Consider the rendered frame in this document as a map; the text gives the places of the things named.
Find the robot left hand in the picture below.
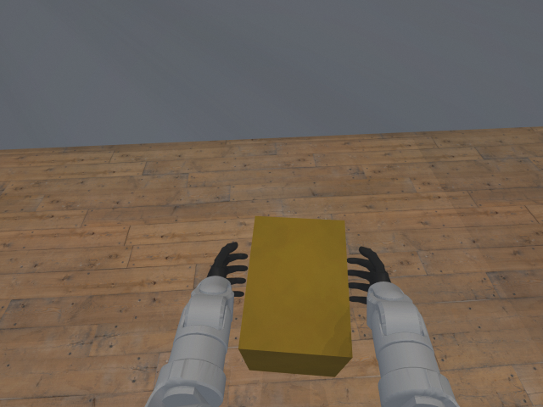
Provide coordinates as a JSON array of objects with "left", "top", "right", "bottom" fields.
[{"left": 206, "top": 242, "right": 248, "bottom": 297}]

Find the robot left forearm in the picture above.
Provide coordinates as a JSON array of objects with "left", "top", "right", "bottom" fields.
[{"left": 144, "top": 276, "right": 234, "bottom": 407}]

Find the robot right hand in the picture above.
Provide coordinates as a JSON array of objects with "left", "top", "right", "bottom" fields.
[{"left": 347, "top": 247, "right": 391, "bottom": 304}]

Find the robot right forearm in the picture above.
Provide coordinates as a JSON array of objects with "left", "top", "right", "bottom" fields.
[{"left": 367, "top": 282, "right": 460, "bottom": 407}]

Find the carton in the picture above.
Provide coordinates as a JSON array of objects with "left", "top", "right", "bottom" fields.
[{"left": 238, "top": 216, "right": 353, "bottom": 377}]

